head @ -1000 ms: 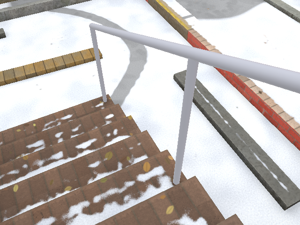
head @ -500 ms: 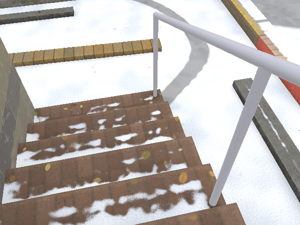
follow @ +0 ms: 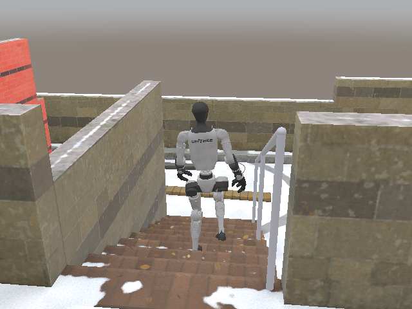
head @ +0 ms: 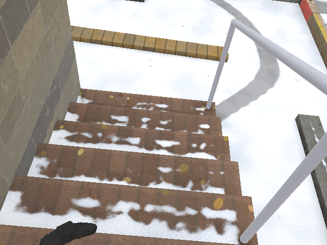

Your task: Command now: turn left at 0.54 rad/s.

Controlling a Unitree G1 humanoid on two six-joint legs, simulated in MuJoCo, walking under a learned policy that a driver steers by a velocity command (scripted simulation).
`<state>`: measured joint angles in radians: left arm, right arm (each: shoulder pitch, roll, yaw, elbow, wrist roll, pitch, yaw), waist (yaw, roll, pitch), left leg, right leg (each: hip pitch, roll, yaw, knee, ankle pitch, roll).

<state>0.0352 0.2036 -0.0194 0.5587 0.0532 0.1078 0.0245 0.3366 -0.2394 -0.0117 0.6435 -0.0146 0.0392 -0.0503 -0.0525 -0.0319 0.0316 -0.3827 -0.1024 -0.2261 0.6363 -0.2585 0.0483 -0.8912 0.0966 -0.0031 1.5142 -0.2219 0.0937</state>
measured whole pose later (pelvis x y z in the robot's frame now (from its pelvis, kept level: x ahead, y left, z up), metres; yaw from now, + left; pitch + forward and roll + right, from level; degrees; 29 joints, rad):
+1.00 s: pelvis +0.07 +0.00 +0.01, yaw +4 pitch +0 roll +1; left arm 0.30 0.25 0.03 0.94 0.03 0.04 0.03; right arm 0.21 -0.19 -0.02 0.99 -0.01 0.03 -0.01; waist 0.00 -0.02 0.02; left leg -0.22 -0.07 -0.03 0.47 -0.26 0.03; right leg -0.17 -0.03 0.04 0.53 -0.36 0.01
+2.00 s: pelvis +0.43 -0.04 -0.16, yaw +4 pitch -2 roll +0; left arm 0.51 0.18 0.03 1.12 0.04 -0.08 0.00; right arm 0.19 -0.21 -0.04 1.00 -0.06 0.01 0.00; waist 0.00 0.04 0.04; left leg -0.72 0.05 -0.06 1.20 -0.18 0.05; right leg -0.19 0.07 -0.10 0.66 -0.43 -0.10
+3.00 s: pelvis +0.97 -0.03 -0.46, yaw -17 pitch -1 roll +0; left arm 0.17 0.23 0.06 0.94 0.02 -0.01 0.00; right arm 0.35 -0.20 -0.03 0.99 -0.02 -0.05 -0.04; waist -0.04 0.02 0.09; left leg -0.52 0.06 0.02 1.83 -0.68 0.01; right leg -0.36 0.10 -0.07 0.62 -0.22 -0.15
